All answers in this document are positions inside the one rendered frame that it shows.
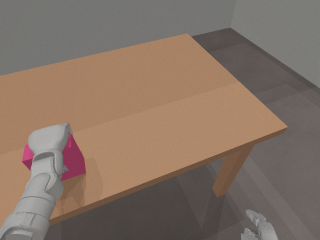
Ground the right robot hand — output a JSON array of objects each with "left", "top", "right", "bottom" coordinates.
[{"left": 241, "top": 209, "right": 278, "bottom": 240}]

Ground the left robot hand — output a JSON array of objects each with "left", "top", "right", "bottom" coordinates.
[{"left": 28, "top": 123, "right": 74, "bottom": 173}]

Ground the left robot forearm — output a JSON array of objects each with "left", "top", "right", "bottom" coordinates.
[{"left": 0, "top": 149, "right": 64, "bottom": 240}]

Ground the table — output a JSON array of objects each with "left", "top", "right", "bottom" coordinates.
[{"left": 0, "top": 33, "right": 288, "bottom": 228}]

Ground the sponge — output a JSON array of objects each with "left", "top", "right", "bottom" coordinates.
[{"left": 22, "top": 132, "right": 86, "bottom": 181}]

